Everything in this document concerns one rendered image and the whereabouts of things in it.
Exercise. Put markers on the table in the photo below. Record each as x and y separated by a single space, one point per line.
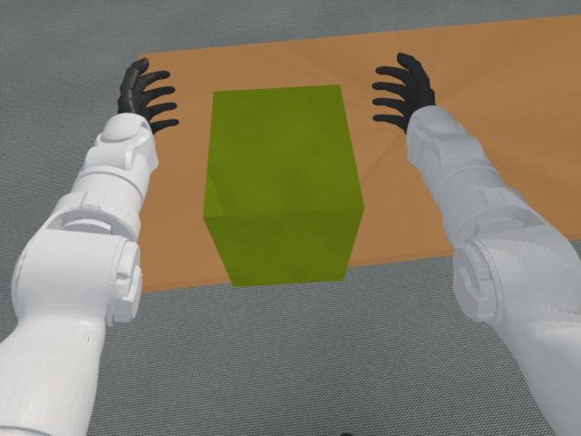
513 85

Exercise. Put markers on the right robot upper arm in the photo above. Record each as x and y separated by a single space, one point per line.
526 283

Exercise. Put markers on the robot right hand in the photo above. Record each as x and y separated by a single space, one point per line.
415 90

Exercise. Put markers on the robot right forearm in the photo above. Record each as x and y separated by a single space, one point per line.
463 183

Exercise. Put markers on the robot left forearm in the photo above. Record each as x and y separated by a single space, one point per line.
109 192

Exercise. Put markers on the left robot upper arm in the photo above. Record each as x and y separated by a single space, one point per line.
73 288

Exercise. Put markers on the robot left hand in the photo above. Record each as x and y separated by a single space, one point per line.
133 99

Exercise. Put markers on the carton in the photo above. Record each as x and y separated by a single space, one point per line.
282 198

